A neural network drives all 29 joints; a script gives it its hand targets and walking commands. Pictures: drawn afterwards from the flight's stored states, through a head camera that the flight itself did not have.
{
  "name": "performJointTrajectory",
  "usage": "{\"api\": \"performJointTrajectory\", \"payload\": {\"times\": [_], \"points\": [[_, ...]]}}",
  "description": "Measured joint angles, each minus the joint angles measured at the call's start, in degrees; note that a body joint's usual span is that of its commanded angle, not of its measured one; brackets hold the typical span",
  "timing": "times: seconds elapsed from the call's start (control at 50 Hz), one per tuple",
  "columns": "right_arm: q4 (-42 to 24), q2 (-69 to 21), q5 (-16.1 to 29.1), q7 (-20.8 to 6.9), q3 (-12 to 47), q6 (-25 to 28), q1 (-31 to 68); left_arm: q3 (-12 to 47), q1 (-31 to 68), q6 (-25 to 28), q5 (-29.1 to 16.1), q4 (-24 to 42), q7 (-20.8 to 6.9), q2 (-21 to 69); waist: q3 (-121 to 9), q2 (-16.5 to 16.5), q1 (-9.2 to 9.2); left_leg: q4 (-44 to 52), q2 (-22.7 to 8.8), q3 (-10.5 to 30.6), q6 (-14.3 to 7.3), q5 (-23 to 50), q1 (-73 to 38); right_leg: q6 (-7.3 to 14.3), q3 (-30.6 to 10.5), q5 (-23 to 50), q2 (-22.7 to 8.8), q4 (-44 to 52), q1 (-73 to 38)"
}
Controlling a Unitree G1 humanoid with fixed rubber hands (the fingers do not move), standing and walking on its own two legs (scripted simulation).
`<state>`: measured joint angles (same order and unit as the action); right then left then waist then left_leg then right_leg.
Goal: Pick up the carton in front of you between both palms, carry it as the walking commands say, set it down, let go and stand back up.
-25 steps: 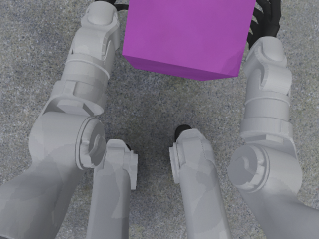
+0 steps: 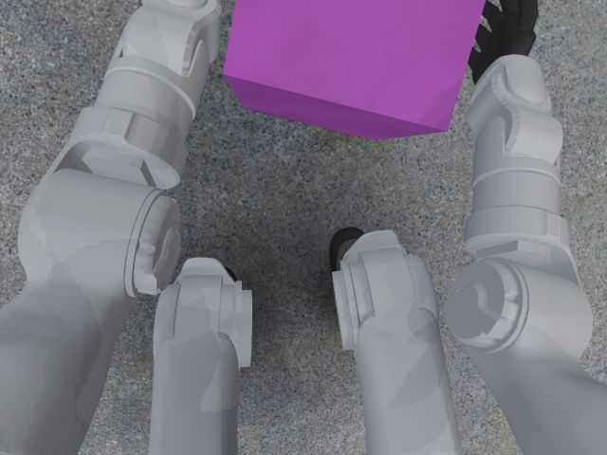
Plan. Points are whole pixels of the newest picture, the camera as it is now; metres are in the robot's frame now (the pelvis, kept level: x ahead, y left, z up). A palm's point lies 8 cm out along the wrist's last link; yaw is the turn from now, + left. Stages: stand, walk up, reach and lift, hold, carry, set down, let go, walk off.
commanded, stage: set down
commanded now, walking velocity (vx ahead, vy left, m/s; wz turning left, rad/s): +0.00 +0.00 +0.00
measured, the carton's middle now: (340, 31) +0.54 -0.12 -0.26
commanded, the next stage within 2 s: none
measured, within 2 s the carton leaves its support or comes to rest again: rests again in 0.08 s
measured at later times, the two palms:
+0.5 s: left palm out of the picture +0.57 +0.03 -0.18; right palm (495, 65) +0.48 -0.26 -0.18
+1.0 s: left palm out of the picture +0.58 +0.07 -0.22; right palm (499, 75) +0.47 -0.29 -0.21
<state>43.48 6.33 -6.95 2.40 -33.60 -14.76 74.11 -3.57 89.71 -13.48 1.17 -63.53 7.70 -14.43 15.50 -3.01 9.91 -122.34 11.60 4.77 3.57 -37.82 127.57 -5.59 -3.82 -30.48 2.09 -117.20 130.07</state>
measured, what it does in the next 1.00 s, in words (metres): stands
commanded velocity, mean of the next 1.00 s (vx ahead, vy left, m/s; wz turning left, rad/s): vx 0.00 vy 0.00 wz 0.00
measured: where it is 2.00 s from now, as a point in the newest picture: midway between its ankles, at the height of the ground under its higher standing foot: (285, 321)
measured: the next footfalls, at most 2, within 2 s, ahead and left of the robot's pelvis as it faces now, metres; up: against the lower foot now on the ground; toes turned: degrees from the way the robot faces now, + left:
none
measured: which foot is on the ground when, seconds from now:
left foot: down 0.00-1.00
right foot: down 0.00-1.00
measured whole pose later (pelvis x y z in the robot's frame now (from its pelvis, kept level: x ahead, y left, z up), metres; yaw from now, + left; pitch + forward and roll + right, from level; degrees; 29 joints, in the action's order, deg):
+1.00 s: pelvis -0.01 +0.00 -0.02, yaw -2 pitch +37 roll -3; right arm 64.3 16.3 0.4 3.2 -29.2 -2.2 82.8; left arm 4.3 93.4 -7.9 -5.9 -66.2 4.6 -24.4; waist 26.9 0.0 9.5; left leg -126.9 6.9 3.3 1.7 -38.2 125.8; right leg -3.4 -0.8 -29.6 -0.8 -120.6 128.3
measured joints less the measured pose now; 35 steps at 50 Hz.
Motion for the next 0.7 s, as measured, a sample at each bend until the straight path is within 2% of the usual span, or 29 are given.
{"api": "performJointTrajectory", "payload": {"times": [0.22, 0.54, 0.7], "points": [[3.48, 2.16, -0.27, -1.51, 1.1, 0.71, 1.97, -0.18, 2.59, 1.14, -0.27, -3.12, -0.43, -0.62, 3.84, -0.43, 0.21, -1.45, -0.43, -0.86, -0.9, 0.48, -0.87, -0.2, 0.06, 0.25, -0.74, -1.18, -1.35], [7.14, 3.35, -2.74, -5.43, -1.46, 1.98, 4.56, -4.67, 4.11, 2.16, 4.7, -4.31, -5.19, -1.23, 6.12, 0.46, 0.0, -3.15, -1.69, -0.93, -1.66, 0.57, -1.13, 0.05, 0.93, 0.66, -0.89, -2.09, -1.97], [9.05, 4.45, -3.89, -6.29, -3.32, 2.7, 5.88, -5.85, 4.35, 2.8, 6.06, -3.51, -6.55, -0.74, 7.03, 0.94, -0.57, -4.07, -2.43, -1.33, -2.29, 0.14, -1.19, -0.05, 1.0, 0.37, -0.92, -2.75, -2.13]]}}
